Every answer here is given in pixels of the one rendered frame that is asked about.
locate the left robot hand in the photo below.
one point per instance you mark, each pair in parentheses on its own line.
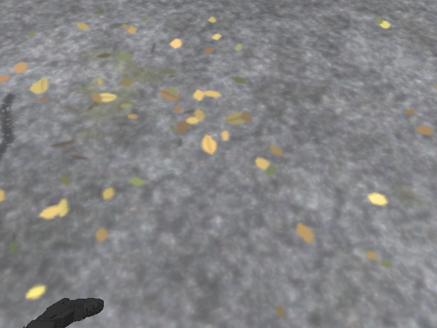
(66,311)

